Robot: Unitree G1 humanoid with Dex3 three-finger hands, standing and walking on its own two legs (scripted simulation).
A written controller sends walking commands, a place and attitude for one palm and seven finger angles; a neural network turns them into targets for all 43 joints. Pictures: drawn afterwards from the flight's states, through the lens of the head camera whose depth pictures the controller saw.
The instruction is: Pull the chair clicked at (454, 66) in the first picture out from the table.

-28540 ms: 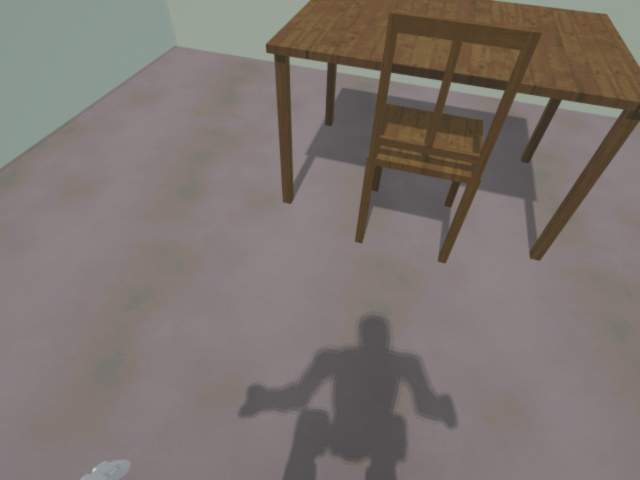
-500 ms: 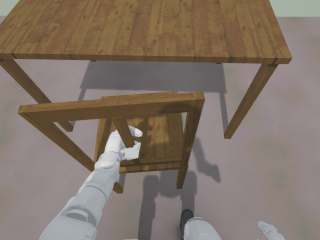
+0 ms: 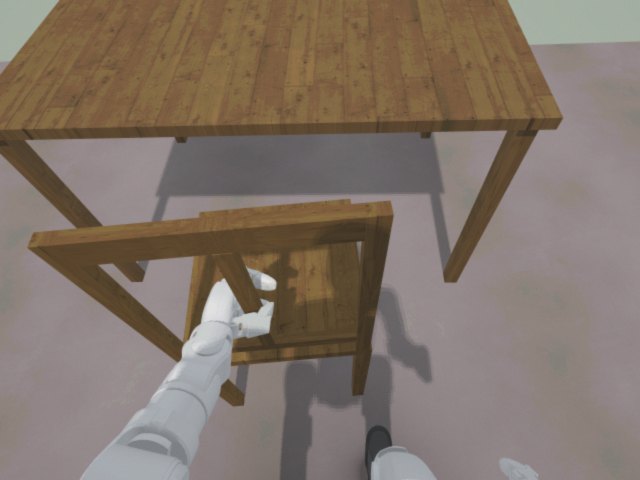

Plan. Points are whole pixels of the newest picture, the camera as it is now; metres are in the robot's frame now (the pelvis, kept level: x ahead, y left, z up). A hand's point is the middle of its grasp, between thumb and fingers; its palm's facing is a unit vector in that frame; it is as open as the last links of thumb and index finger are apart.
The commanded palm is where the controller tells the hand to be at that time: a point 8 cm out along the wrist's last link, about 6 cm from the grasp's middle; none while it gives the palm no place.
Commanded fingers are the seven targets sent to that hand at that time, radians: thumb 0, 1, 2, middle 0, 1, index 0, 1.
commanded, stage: step backward, pulling the chair out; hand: left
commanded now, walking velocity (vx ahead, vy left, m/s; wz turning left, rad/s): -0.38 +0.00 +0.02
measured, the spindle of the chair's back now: (251, 304) +0.36 +0.12 -0.07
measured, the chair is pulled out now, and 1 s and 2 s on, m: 0.25 0.26 0.32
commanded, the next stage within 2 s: none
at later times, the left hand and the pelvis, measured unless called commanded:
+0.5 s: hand (262, 316) +0.33 +0.10 -0.07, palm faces -0.07 -0.98 -0.17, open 5.7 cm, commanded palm +0.33 +0.16 -0.05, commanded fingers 0.00 0.90 0.90 -0.50 -1.45 -0.50 -1.45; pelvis -0.01 +0.00 +0.00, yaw +1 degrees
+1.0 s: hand (258, 321) +0.33 +0.11 -0.07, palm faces -0.07 -0.98 -0.17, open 5.7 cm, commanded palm +0.32 +0.16 -0.05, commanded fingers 0.00 0.90 0.90 -0.50 -1.45 -0.50 -1.45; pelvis -0.01 +0.01 +0.00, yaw +1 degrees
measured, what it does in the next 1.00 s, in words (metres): stands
